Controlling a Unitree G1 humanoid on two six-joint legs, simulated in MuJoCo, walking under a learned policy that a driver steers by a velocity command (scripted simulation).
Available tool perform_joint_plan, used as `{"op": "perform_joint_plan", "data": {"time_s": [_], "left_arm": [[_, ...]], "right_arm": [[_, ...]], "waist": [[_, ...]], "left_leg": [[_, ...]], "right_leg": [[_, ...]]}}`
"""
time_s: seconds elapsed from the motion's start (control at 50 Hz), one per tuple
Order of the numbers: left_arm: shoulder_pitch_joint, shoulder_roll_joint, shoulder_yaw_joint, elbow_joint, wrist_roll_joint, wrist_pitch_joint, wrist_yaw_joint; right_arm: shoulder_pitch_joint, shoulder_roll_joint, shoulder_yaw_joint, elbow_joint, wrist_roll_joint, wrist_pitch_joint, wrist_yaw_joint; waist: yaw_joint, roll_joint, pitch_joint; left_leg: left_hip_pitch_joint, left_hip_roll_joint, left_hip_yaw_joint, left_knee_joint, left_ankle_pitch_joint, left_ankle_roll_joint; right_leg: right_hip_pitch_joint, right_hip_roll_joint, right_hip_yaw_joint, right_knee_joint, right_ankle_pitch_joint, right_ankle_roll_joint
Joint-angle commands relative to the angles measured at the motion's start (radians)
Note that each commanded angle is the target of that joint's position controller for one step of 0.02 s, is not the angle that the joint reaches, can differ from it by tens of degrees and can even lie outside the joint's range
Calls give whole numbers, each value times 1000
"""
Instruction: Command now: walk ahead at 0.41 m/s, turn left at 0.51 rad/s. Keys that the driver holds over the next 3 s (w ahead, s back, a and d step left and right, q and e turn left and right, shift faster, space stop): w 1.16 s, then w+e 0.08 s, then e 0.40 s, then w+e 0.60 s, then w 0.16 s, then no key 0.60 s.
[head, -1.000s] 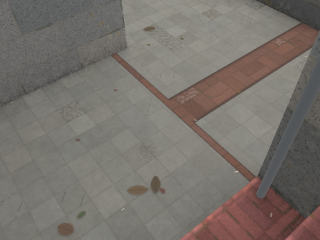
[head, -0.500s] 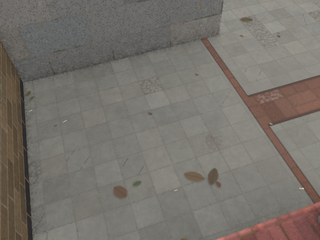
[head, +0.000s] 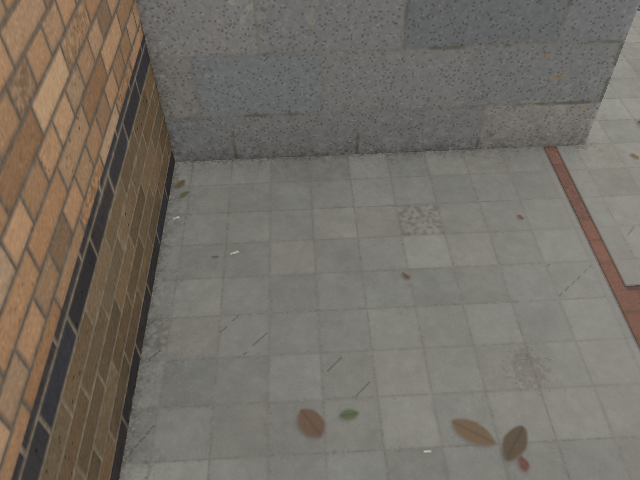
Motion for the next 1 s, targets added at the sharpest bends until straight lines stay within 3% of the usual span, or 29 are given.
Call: {"op": "perform_joint_plan", "data": {"time_s": [0.02,0.06,0.08,0.12,0.18,0.24,0.3,0.32,0.34,0.38,0.4,0.42,0.44,0.48,0.52,0.56,0.6,0.64,0.68,0.7,0.74,0.78,0.8,0.82,0.86,0.88,0.9,0.92,1.0], "left_arm": [[-31,19,-1,-9,7,1,-23],[-73,-41,-26,-5,-6,-1,19],[-107,-94,-51,-6,11,-14,42],[70,5,-35,47,8,-40,66],[34,103,-21,98,37,-43,-16],[51,189,10,117,-20,-32,-24],[114,198,25,185,27,27,-61],[126,159,29,180,46,14,-84],[112,35,15,106,1,-7,-91],[-148,28,-20,-49,-48,-17,-77],[-171,87,-1,-45,-38,-19,-52],[-126,73,-20,-15,-7,-19,-33],[-104,71,-17,42,1,-6,-38],[-97,49,-18,54,16,33,-40],[-88,26,-36,65,28,34,-45],[-232,62,-33,34,-2,17,-22],[-254,76,-27,20,-13,35,-19],[-367,111,-24,-12,-3,44,-14],[-519,58,-45,-40,-18,37,-14],[-597,70,0,-98,-162,7,-17],[-380,25,5,-45,-178,-3,-27],[176,143,78,149,-117,32,-17],[301,190,82,198,-100,35,-13],[251,179,88,181,-117,41,1],[120,157,97,145,-95,46,30],[-49,112,75,92,-92,39,29],[-113,112,74,97,-77,24,29],[-213,82,55,78,-86,17,28],[-214,125,76,84,-96,13,42]], "right_arm": [[-70,-42,-3,-68,-6,17,-17],[6,5,31,-6,-35,25,-11],[-45,16,49,9,-50,25,1],[-196,-28,46,-7,-12,20,7],[-175,-41,39,-15,-7,19,-4],[-237,-107,29,-28,-38,41,-25],[192,-126,-7,138,-25,17,-53],[443,-185,-41,189,-60,19,-58],[473,-217,-47,188,-81,6,-43],[351,-162,-37,157,-26,-15,-33],[288,-69,-5,171,-17,-12,-26],[94,149,69,125,-27,-38,-28],[-94,169,89,54,-5,-46,-34],[-42,8,53,88,15,-40,-51],[118,68,71,145,5,-69,-87],[160,75,79,129,20,-71,-108],[169,-9,66,137,12,-45,-72],[281,21,74,177,23,-31,-66],[457,78,78,256,28,-11,-94],[326,-74,-21,265,183,30,-171],[264,-51,-28,295,134,56,-178],[232,111,0,322,83,18,-133],[267,150,17,294,120,-11,-121],[225,39,6,223,151,-36,-116],[75,56,15,142,175,-31,-137],[40,22,-3,129,146,-5,-159],[23,51,-7,124,139,18,-167],[-6,86,-3,104,123,36,-163],[-107,56,-21,67,80,7,-137]], "waist": [[-13,6,102],[-38,-119,92],[-1,-79,108],[95,-24,95],[4,-116,130],[38,-85,205],[-93,25,126],[-157,257,-17],[-110,193,-147],[-131,68,37],[-91,-38,112],[33,-162,148],[83,-160,211],[81,-9,138],[12,-68,86],[-51,-94,20],[-30,-50,88],[-90,-85,193],[-212,-114,210],[-167,-219,304],[-56,-13,198],[139,-143,-30],[161,-309,-208],[174,-370,-318],[146,-208,-250],[64,-7,-143],[15,-53,-52],[-49,-22,118],[-31,-180,69]], "left_leg": [[-597,141,-41,-10,198,-50],[-300,176,97,-87,287,-61],[-286,243,29,-305,672,-60],[-181,216,107,-605,1058,-80],[413,124,256,-490,870,-108],[147,182,192,-831,647,-102],[607,118,343,-1114,869,-43],[1041,239,170,-848,1255,141],[1223,328,-13,-693,1468,272],[1054,497,-275,-926,684,329],[839,511,-346,-947,354,309],[526,446,-211,-969,432,221],[109,380,-68,-1047,531,225],[-102,296,-11,-1046,449,246],[66,260,26,-878,454,185],[102,165,113,-717,323,104],[-101,181,46,-716,178,127],[139,254,-72,-636,129,157],[499,285,-198,-534,166,172],[377,258,-221,-455,429,126],[317,248,-196,-311,523,128],[-47,58,50,262,276,-4],[-456,-23,70,688,-337,-72],[-611,44,10,735,-298,-84],[-664,143,74,579,-65,-98],[-535,179,112,385,133,-98],[-481,206,56,348,210,-98],[-387,244,60,123,263,-128],[112,197,161,-585,610,-154]], "right_leg": [[276,-381,546,-301,774,-241],[17,-255,350,-352,627,-170],[-13,-201,261,-346,445,-123],[-14,-138,140,-239,324,-103],[-425,-145,76,-250,195,-102],[33,-238,211,-58,348,-101],[46,-151,154,467,617,-96],[-301,-14,118,1012,121,-9],[-613,21,140,1163,-66,40],[-972,-76,173,1060,97,59],[-1017,-136,217,1020,179,44],[-863,-231,322,620,502,2],[-552,-260,287,336,659,5],[-329,-240,192,286,629,60],[-419,-270,263,109,972,65],[-288,-244,191,-216,1200,86],[-60,-182,126,-171,1148,107],[-304,-211,168,-308,1001,122],[-543,-210,196,-508,945,132],[-476,-140,226,-478,899,106],[-216,-161,240,-569,948,26],[546,-212,168,-522,1412,-66],[1022,-381,307,-203,1694,-189],[1095,-438,445,-155,1497,-253],[822,-498,639,-437,611,-298],[524,-476,660,-575,367,-258],[322,-525,761,-595,359,-277],[40,-457,623,-633,511,-231],[-166,-197,214,-658,699,-119]]}}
